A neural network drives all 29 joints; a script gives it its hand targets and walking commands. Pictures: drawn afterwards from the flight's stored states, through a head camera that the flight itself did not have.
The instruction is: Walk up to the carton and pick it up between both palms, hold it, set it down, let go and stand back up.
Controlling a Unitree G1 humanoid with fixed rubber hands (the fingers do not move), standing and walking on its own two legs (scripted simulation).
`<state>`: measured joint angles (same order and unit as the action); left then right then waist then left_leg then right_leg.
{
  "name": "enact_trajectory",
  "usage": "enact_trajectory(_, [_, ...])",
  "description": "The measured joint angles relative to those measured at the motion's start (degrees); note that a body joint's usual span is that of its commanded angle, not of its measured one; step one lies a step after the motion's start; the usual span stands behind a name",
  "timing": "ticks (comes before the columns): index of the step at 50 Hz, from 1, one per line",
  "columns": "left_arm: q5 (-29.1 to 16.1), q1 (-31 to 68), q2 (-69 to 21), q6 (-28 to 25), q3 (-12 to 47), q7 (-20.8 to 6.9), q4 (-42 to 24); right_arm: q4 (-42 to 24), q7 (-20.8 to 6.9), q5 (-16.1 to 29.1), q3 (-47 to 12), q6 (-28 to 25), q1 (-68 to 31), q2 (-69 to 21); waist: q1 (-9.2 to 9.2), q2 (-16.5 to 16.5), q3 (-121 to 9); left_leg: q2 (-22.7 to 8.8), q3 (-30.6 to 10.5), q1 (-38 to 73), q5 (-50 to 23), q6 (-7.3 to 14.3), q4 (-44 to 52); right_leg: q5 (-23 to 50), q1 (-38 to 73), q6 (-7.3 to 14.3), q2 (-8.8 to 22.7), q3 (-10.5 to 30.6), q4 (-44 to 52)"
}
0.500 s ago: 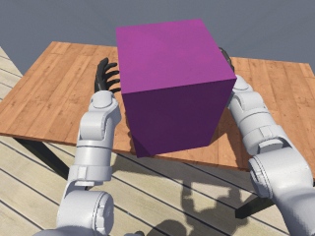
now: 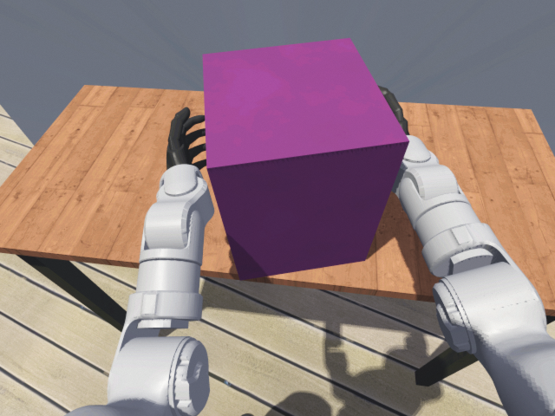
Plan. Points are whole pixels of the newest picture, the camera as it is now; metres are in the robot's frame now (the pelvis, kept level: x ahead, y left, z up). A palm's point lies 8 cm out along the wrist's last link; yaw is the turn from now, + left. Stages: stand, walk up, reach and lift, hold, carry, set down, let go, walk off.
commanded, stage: reach and lift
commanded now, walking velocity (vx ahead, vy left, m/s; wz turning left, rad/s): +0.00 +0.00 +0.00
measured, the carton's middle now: (291, 167) +0.42 +0.05 +0.11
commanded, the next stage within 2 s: none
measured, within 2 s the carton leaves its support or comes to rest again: leaves its support in 0.84 s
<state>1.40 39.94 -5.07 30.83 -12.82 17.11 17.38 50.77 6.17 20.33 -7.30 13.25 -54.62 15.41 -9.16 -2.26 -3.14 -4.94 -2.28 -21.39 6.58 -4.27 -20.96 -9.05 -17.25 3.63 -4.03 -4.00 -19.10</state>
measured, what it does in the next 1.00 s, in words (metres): stands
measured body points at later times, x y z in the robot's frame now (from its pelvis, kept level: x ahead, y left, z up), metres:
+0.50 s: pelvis +0.00 +0.00 +0.00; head +0.00 +0.00 +0.45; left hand +0.37 +0.21 +0.15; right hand +0.46 -0.07 +0.14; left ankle +0.04 +0.16 -0.74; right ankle +0.00 -0.07 -0.74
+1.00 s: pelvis +0.00 +0.00 +0.00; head +0.00 +0.00 +0.45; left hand +0.38 +0.21 +0.17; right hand +0.47 -0.07 +0.18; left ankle +0.04 +0.16 -0.74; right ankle +0.00 -0.07 -0.74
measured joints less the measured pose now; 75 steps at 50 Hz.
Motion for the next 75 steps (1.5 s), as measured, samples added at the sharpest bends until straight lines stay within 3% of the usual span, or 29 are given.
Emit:
enact_trajectory(10, [13.01,-1.78,-5.44,-2.32,-8.32,-6.55,1.75,9.8,-3.86,-10.81,6.53,-4.55,-1.2,-4.77,0.47,-0.14,-2.01,0.51,0.31,3.39,-0.01,0.35,1.57,-0.03,3.32,-0.26,0.49,0.26,1.41])
enact_trajectory(23, [13.98,0.31,-4.28,-5.52,-9.11,-7.71,8.44,16.16,-4.85,-18.53,16.43,-9.56,-0.97,-7.35,0.17,2.58,-1.15,1.01,-0.61,7.04,-1.19,0.28,3.92,-0.34,6.49,0.0,0.92,-0.75,1.86])
enact_trajectory(33, [13.9,0.25,-3.69,-5.14,-7.9,-7.41,8.44,16.41,-4.74,-16.98,14.82,-9.74,-0.82,-6.97,0.49,2.17,-1.47,0.89,-0.56,6.51,-1.14,0.3,3.84,-0.01,6.23,-0.01,0.79,-0.7,2.42])
enact_trajectory(46, [12.42,-0.85,-3.35,-8.9,-7.31,-6.78,6.25,13.68,-3.61,-15.13,10.26,-11.64,-1.4,-6.3,0.99,2.18,-2.29,0.67,-0.56,5.18,-1.01,0.2,3.28,0.22,5.12,-0.01,0.57,-0.68,2.42])
enact_trajectory(57, [15.49,1.09,-4.25,-12.22,-9.43,-8.64,4.75,14.64,-3.17,-18.63,12.43,-17.74,-2.21,-6.81,1.81,3.87,-2.05,0.77,-0.4,7.73,-1.62,0.27,4.73,0.4,7.21,-0.04,0.7,-0.58,2.94])
enact_trajectory(64, [16.44,2.05,-3.59,-10.22,-9.38,-9.91,5.23,15.23,-2.47,-19.62,14.09,-17.83,-1.36,-7.7,3.36,5.03,-1.11,1.23,-0.3,9.69,-1.99,0.73,5.2,0.45,8.97,-0.34,1.16,-0.56,2.9])
enact_trajectory(75, [13.87,3.8,-0.25,-4.57,-5.9,-9.45,5.83,11.22,-0.88,-16.02,13.03,-12.19,-0.12,-8.15,5.72,6.19,-1.48,1.79,0.07,9.04,-1.29,1.58,2.91,0.54,8.86,-1.1,1.75,-0.22,1.92])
